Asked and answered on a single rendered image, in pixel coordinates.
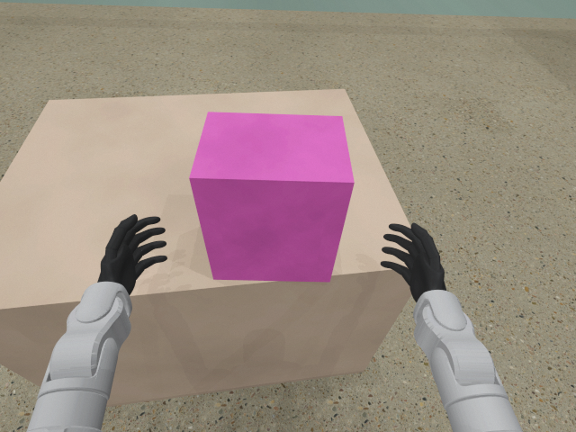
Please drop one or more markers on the pedestal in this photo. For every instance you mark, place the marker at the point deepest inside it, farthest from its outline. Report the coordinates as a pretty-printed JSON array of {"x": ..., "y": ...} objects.
[{"x": 88, "y": 164}]

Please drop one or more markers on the robot right forearm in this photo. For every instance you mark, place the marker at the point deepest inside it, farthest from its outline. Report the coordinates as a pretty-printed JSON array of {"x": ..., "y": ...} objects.
[{"x": 469, "y": 386}]

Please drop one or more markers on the carton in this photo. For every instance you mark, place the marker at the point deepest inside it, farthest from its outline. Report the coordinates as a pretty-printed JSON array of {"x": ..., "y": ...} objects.
[{"x": 272, "y": 193}]

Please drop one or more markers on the left robot hand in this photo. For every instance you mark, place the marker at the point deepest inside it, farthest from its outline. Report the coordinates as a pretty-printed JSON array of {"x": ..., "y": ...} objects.
[{"x": 121, "y": 263}]

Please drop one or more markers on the right robot hand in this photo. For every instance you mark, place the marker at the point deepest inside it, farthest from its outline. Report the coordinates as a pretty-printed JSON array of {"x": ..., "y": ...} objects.
[{"x": 424, "y": 271}]

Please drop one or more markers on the robot left forearm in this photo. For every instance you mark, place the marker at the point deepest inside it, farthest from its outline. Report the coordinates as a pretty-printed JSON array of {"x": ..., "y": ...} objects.
[{"x": 79, "y": 378}]

